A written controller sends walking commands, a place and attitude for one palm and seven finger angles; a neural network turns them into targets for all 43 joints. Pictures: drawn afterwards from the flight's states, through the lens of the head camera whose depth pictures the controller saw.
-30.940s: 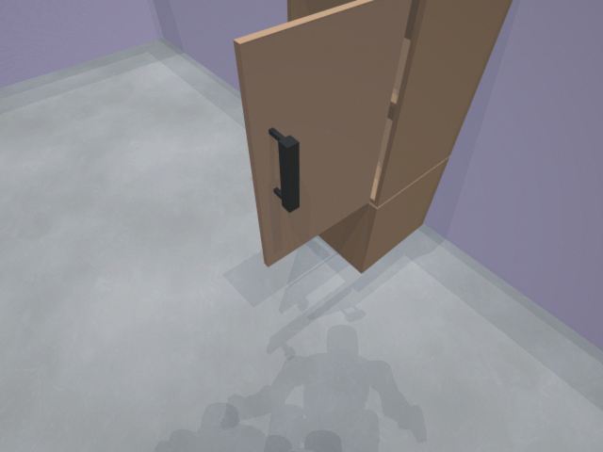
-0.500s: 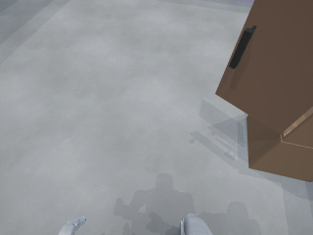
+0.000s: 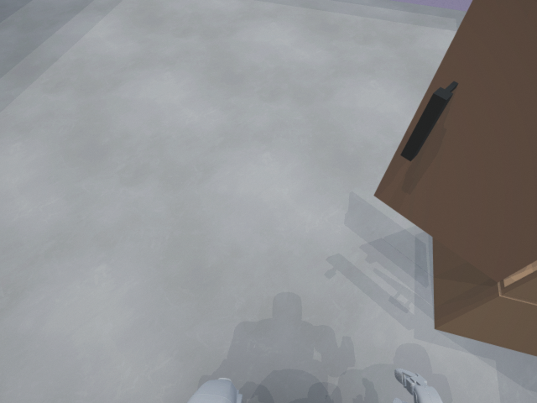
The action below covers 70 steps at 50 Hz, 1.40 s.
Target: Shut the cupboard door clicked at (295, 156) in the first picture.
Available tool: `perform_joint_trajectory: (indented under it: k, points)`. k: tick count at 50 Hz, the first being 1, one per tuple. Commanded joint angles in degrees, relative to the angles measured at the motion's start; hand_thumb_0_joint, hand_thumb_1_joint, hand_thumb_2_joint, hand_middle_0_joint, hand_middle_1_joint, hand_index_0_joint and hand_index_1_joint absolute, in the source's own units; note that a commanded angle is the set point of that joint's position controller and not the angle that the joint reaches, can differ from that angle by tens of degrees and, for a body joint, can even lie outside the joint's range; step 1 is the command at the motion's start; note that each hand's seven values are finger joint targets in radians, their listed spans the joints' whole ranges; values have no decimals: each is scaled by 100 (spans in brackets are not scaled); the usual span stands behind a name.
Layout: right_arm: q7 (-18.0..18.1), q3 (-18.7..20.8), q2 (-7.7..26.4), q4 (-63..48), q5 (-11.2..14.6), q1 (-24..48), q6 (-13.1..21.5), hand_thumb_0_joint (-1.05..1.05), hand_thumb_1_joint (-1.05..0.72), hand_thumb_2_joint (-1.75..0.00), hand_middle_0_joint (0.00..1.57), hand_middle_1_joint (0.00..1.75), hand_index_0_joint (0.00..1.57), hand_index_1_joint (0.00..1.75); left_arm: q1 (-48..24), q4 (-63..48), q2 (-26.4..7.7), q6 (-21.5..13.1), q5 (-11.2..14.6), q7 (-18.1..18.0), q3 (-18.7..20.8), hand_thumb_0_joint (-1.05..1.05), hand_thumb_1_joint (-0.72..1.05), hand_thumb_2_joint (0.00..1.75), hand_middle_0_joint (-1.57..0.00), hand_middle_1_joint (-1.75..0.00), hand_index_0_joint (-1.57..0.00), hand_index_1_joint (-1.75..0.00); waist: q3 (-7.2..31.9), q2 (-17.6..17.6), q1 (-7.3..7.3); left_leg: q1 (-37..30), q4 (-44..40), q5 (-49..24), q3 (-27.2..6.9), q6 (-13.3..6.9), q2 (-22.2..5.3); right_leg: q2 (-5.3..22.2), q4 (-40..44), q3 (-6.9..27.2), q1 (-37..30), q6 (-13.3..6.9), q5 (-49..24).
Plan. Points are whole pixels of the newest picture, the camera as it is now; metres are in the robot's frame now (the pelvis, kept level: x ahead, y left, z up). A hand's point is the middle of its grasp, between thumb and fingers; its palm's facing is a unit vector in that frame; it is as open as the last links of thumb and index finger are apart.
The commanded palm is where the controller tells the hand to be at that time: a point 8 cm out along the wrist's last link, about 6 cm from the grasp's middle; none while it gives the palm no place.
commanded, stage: turn to face it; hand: left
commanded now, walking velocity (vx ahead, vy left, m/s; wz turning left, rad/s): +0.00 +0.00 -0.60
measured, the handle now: (429, 122) +0.66 -0.27 +0.00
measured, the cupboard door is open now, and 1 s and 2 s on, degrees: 60 60 60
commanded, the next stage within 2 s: take the last steps up to it in 0.96 s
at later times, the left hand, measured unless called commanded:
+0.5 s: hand (183, 330) +0.23 +0.18 -0.15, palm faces -0.30 -0.89 -0.33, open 7.3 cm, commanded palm none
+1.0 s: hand (213, 311) +0.27 +0.14 -0.16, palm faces -0.53 -0.82 -0.21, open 7.4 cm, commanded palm none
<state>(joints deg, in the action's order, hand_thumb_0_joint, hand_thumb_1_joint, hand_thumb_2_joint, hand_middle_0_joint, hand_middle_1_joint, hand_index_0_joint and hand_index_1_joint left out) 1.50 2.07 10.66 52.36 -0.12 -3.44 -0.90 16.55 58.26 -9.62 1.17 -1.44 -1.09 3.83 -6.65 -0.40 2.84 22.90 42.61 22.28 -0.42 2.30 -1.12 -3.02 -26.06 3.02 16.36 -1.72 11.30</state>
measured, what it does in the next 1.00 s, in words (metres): steps on the spot, turning right: left foot, then right foot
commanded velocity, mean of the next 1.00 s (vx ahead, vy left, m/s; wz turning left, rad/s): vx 0.00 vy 0.00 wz -0.47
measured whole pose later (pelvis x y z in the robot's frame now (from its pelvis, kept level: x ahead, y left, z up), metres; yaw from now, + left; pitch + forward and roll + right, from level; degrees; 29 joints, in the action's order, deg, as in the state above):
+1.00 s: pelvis +0.08 +0.02 +0.00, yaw -32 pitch +1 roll -2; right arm 1.0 0.9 11.2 53.9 -1.5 -16.9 -1.1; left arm 8.4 51.7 -13.3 3.4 -0.8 1.3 3.1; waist -4.4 0.9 -1.8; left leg 15.6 31.5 16.1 8.0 1.2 -7.3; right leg -0.2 -35.7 -3.5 16.0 1.1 19.8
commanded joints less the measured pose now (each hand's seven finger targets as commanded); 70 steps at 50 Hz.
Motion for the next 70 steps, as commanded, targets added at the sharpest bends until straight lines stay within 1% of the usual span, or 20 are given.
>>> perform_joint_trajectory:
  k: [1,3,4,9,18,19,21,24,34,36,39,42,49,51,52,56,62,64,65,70]
  points:
    - [108,144,599,-142,9,-1017,91,0,-90,-90,20,30,20,30,-352,-644,-1003,-44,42,-3,300,0,90,90,-20,-30,-20,-30,1091,-570,-545,-1745,-1577,-1096,-23,-47,-134,1014,-24,1353,336,-341,-1737]
    - [133,290,1421,-233,-92,-1267,135,0,-90,-90,20,30,20,30,-211,-813,-585,-21,88,83,212,0,90,90,-20,-30,-20,-30,1041,1746,-607,-2240,-2518,-2006,-1973,-967,-2285,-118,-1772,90,1494,236,1879]
    - [149,289,1448,-306,-150,-1164,101,0,-90,-90,20,30,20,30,-310,-895,-746,0,35,115,240,0,90,90,-20,-30,-20,-30,782,1398,-625,-1778,-2685,-2036,-2130,-1409,-2652,29,-2872,-89,1600,323,2435]
    - [147,173,1105,-540,-155,-559,89,0,-90,-90,20,30,20,30,-279,-818,-742,149,34,270,275,0,90,90,-20,-30,-20,-30,766,1042,-238,-1632,-2185,-3385,-229,-1079,-1728,441,-3610,-328,1427,527,1583]
    - [23,323,1407,-379,-129,-847,27,0,-90,-90,20,30,20,30,-489,-1079,-879,89,12,306,183,0,90,90,-20,-30,-20,-30,806,1084,-212,-1238,-1240,-3136,490,-594,-1726,289,-630,-849,-297,258,401]
    - [-6,325,1368,-425,-98,-755,23,0,-90,-90,20,30,20,30,-119,-980,-1102,43,-2,287,223,0,90,90,-20,-30,-20,-30,976,622,5,-854,-526,-2576,794,-314,-1484,475,41,-610,-988,133,-461]
    - [-25,191,930,-806,-34,-502,-40,0,-90,-90,20,30,20,30,410,-849,-2086,-36,20,132,348,0,90,90,-20,-30,-20,-30,1126,-1514,269,1011,1932,1615,730,185,-299,2693,526,2054,-1744,-1110,-3396]
    - [19,173,1008,-670,-39,-458,-37,0,-90,-90,20,30,20,30,-355,-1088,-1691,10,10,-20,292,0,90,90,-20,-30,-20,-30,1042,-1176,-38,1355,2531,728,-66,197,-603,2059,252,1507,-1472,-1137,-2798]
    - [-20,142,917,-310,-31,-1660,42,0,-90,-90,20,30,20,30,-1149,-1318,-1571,122,27,83,253,0,90,90,-20,-30,-20,-30,871,-763,-651,-1174,-1337,-964,382,143,-161,1151,-177,1117,368,-364,-807]
    - [26,293,1845,-353,-168,-1818,133,0,-90,-90,20,30,20,30,-818,-1460,-911,186,107,151,134,0,90,90,-20,-30,-20,-30,919,1992,-587,-1628,-2753,-1110,-1999,-772,-2249,-76,-2137,-90,1462,283,1937]
    - [69,190,1536,-441,-211,-1404,162,0,-90,-90,20,30,20,30,-1077,-1377,-1069,140,4,235,194,0,90,90,-20,-30,-20,-30,606,1282,-426,-844,-2707,-1854,-1640,-1215,-2215,360,-3970,-15,1368,333,2017]
    - [99,134,1282,-387,-199,-1240,119,0,-90,-90,20,30,20,30,-946,-1203,-792,178,46,284,106,0,90,90,-20,-30,-20,-30,812,1271,-360,-1395,-2256,-3023,-277,-963,-1649,387,-3003,-418,1043,412,1728]
    - [44,244,1243,-69,-89,-1442,30,0,-90,-90,20,30,20,30,-363,-912,-810,68,41,190,88,0,90,90,-20,-30,-20,-30,1015,857,-243,-1032,-1358,-2609,218,-555,-1460,286,273,-572,-885,164,-94]
    - [-20,155,622,-333,-31,-1159,0,0,-90,-90,20,30,20,30,-79,-757,-1604,0,-31,80,226,0,90,90,-20,-30,-20,-30,777,-1283,-130,695,186,795,1002,58,-299,2187,915,1550,-1549,-661,-1648]
    - [-8,141,651,-402,-44,-905,-86,0,-90,-90,20,30,20,30,62,-783,-1701,21,0,72,200,0,90,90,-20,-30,-20,-30,675,-882,62,597,1043,1273,440,16,-261,2449,923,1654,-937,-1084,-1635]
    - [-19,143,661,-87,-89,-1134,-64,0,-90,-90,20,30,20,30,-543,-772,-1162,-31,-11,-7,148,0,90,90,-20,-30,-20,-30,711,-972,-354,754,1657,448,205,68,-344,1692,800,893,-1022,-992,-1242]
    - [-50,69,544,198,-141,-1907,157,0,-90,-90,20,30,20,30,-658,-648,-1103,-43,28,108,155,0,90,90,-20,-30,-20,-30,450,-609,-673,-1663,-1514,-527,659,-43,-85,1105,505,675,615,-565,1651]
    - [31,252,1468,373,-275,-2738,243,0,-90,-90,20,30,20,30,-627,-865,-492,-20,67,191,28,0,90,90,-20,-30,-20,-30,338,1914,-958,-2312,-3139,1315,-2403,-859,-2175,-31,-2027,-530,2153,38,2272]
    - [69,281,1637,336,-260,-2820,239,0,-90,-90,20,30,20,30,-1022,-1058,-684,-58,7,235,65,0,90,90,-20,-30,-20,-30,157,1308,-1007,-1866,-3522,1541,-3084,-1330,-2727,265,-2928,-166,2355,-8,2187]
    - [93,32,905,252,-194,-2001,404,0,-90,-90,20,30,20,30,-709,-612,-550,-80,-18,344,65,0,90,90,-20,-30,-20,-30,210,838,-436,-1665,-3166,-1466,-683,-971,-1673,622,-3329,-186,1872,187,717]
